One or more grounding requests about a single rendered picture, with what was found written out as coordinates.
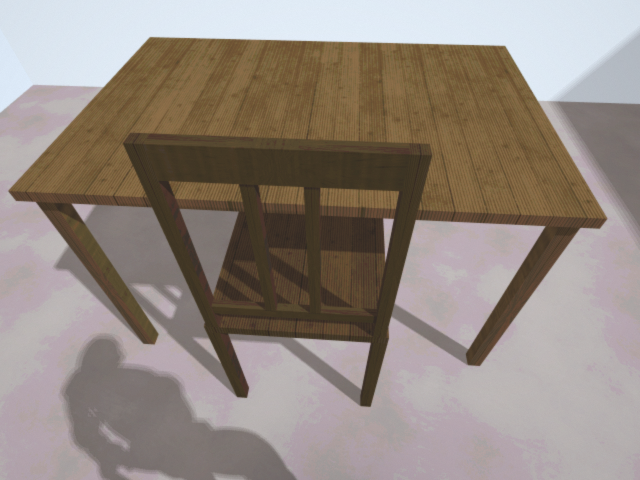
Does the table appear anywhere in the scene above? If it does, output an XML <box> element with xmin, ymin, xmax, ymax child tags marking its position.
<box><xmin>8</xmin><ymin>37</ymin><xmax>607</xmax><ymax>366</ymax></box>

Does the chair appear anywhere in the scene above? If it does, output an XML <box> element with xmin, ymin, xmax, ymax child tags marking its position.
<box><xmin>123</xmin><ymin>133</ymin><xmax>432</xmax><ymax>407</ymax></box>

